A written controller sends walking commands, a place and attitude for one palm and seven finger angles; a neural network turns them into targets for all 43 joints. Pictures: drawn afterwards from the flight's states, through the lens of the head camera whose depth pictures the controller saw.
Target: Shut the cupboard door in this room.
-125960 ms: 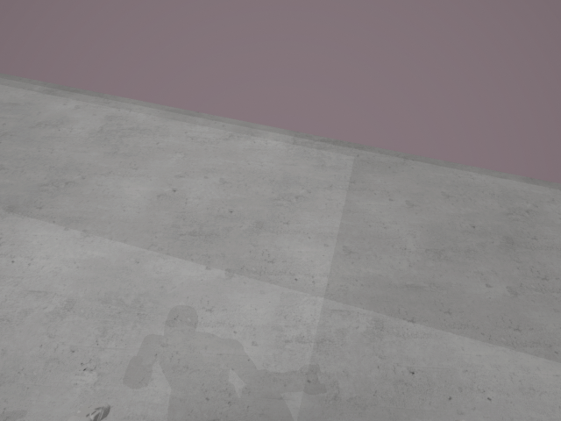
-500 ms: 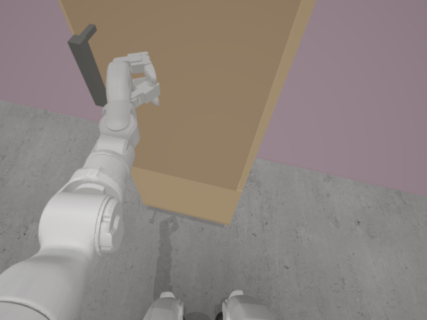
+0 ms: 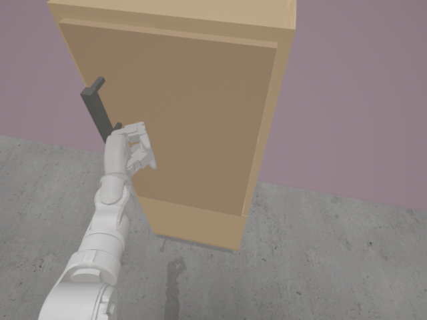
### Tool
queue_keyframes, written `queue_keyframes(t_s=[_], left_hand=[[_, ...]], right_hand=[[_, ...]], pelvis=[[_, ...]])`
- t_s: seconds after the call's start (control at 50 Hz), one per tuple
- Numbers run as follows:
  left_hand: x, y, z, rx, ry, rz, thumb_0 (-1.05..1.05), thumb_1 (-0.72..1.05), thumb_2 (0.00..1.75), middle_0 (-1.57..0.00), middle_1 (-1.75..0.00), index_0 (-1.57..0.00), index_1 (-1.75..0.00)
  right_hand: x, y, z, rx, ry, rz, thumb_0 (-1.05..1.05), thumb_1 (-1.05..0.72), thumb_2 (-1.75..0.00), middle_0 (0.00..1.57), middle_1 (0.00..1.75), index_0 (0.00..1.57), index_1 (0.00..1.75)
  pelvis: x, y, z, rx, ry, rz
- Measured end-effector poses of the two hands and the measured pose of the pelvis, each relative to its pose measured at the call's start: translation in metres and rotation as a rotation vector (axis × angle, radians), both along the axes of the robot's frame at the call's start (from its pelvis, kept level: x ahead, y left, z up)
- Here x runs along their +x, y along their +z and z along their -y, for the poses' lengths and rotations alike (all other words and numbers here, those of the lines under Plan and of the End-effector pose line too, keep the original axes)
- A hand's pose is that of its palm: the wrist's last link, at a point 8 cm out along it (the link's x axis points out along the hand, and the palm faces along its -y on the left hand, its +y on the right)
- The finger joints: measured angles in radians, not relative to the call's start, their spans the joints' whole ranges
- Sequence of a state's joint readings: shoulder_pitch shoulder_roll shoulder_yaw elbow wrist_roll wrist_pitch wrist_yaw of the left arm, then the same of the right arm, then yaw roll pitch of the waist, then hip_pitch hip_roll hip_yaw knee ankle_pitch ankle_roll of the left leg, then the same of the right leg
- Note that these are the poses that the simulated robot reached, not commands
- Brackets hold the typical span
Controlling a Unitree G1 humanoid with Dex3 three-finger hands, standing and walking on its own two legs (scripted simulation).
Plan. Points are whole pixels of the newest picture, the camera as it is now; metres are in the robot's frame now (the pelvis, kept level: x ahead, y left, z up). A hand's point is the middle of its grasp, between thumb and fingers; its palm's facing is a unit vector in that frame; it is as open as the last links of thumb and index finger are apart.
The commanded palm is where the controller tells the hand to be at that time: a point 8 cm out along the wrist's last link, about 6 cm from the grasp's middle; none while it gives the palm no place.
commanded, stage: pull the fist back off the door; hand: left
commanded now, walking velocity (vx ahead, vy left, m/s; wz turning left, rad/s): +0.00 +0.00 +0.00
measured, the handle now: (105, 112) +0.52 +0.21 +0.09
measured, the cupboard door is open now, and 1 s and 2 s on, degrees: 0 0 0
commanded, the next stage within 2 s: draw the hand back to the body in 0.10 s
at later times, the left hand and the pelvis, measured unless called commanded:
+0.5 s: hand (117, 164) +0.36 +0.15 +0.12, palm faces +0.04 -1.00 -0.05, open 3.1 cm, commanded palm +0.32 +0.19 +0.13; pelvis +0.01 +0.00 +0.01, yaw +1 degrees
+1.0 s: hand (48, 220) +0.25 +0.22 +0.15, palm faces +0.24 -0.94 -0.24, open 3.4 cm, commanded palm +0.21 +0.26 +0.18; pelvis +0.00 +0.01 +0.04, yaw +2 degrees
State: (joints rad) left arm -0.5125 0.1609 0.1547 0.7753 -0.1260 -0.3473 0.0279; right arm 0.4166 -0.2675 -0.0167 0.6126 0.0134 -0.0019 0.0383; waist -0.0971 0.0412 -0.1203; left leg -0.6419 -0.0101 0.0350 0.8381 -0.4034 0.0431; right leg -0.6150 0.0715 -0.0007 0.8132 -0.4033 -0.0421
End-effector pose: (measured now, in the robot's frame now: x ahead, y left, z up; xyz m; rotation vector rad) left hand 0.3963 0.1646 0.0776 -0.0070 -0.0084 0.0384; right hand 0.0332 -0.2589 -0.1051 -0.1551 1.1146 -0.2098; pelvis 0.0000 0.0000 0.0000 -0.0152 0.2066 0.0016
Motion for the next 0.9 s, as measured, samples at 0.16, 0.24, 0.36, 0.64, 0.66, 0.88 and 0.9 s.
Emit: queue_keyframes(t_s=[0.16, 0.24, 0.36, 0.64, 0.66, 0.88, 0.9], left_hand=[[-0.012, 0.019, 0.012, 0.036, -0.043, 0.045, 0.02, 0.9, 0.9, -1.31, -1.51, -1.3, -1.5], [-0.004, 0.015, 0.013, 0.021, -0.029, -0.019, 0.02, 0.9, 0.9, -1.31, -1.51, -1.3, -1.5], [-0.013, 0.029, -0.003, 0.005, 0.009, 0.053, 0.02, 0.9, 0.9, -1.3, -1.5, -1.3, -1.5], [-0.102, 0.046, -0.051, 0.027, -0.01, 0.005, 0.02, 0.9, 0.9, -1.3, -1.51, -1.3, -1.5], [-0.105, 0.048, -0.051, 0.029, -0.013, 0.014, 0.02, 0.9, 0.9, -1.3, -1.5, -1.3, -1.5], [-0.147, 0.081, -0.078, 0.194, 0.117, 0.056, 0.02, 0.9, 0.9, -1.16, -1.34, -1.16, -1.34], [-0.153, 0.081, -0.081, 0.205, 0.135, 0.046, 0.02, 0.9, 0.9, -1.14, -1.32, -1.13, -1.31]], right_hand=[[0.08, 0.009, -0.012, 0.005, 0.104, 0.18, 0.01, -0.91, -0.89, 0.2, 0.3, 0.2, 0.29], [0.101, 0.016, -0.019, 0.015, 0.124, 0.232, 0.0, -0.91, -0.89, 0.2, 0.3, 0.2, 0.29], [0.102, 0.019, -0.023, 0.04, 0.111, 0.254, 0.0, -0.91, -0.89, 0.2, 0.3, 0.21, 0.29], [0.117, 0.037, -0.021, 0.012, 0.138, 0.306, 0.01, -0.91, -0.89, 0.2, 0.3, 0.2, 0.29], [0.121, 0.041, -0.022, 0.007, 0.145, 0.327, 0.01, -0.91, -0.9, 0.2, 0.3, 0.2, 0.29], [0.152, 0.07, -0.048, 0.02, 0.173, 0.453, 0.01, -0.91, -0.9, 0.2, 0.3, 0.2, 0.29], [0.152, 0.071, -0.05, 0.023, 0.178, 0.45, 0.01, -0.91, -0.9, 0.2, 0.3, 0.2, 0.29]], pelvis=[[0.001, 0.001, 0.0, -0.001, 0.034, 0.036], [0.0, 0.002, 0.001, 0.004, 0.035, 0.034], [0.007, 0.006, 0.003, 0.015, 0.008, 0.039], [0.003, 0.018, 0.003, 0.006, 0.045, 0.149], [0.002, 0.019, 0.002, 0.007, 0.045, 0.153], [-0.002, 0.03, -0.002, 0.01, 0.039, 0.216], [-0.002, 0.032, -0.003, 0.01, 0.039, 0.222]])
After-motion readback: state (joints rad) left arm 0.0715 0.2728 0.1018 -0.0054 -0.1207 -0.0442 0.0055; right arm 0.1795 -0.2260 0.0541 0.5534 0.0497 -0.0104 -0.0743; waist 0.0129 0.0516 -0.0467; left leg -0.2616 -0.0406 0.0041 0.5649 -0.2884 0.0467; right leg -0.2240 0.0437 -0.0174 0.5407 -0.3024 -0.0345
